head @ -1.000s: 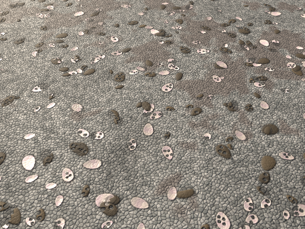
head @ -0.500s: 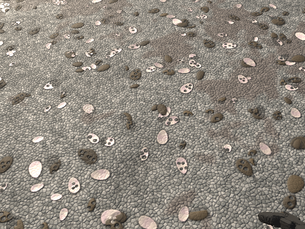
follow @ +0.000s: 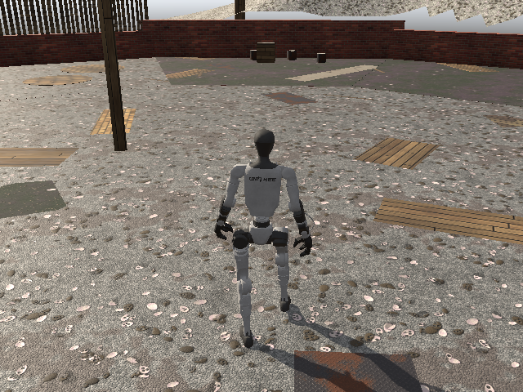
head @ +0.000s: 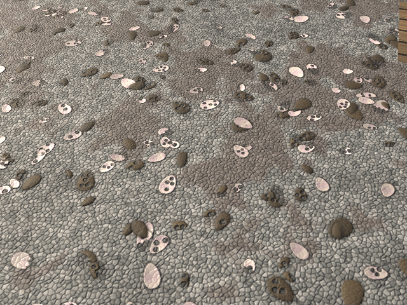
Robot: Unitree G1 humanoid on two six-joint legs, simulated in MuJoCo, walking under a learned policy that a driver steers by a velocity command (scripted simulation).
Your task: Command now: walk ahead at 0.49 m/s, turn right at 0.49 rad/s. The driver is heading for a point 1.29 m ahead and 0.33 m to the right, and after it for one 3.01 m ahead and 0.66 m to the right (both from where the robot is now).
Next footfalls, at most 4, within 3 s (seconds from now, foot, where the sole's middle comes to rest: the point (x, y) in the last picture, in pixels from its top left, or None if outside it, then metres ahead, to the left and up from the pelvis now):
0.14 right None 0.26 -0.13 -0.78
0.62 left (204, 280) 0.58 0.01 -0.78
1.12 right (306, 241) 0.69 -0.35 -0.78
1.64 left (268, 161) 1.06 -0.28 -0.78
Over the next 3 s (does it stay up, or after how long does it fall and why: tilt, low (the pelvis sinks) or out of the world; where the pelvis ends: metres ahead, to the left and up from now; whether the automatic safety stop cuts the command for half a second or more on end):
stays up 1.20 -0.32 0.00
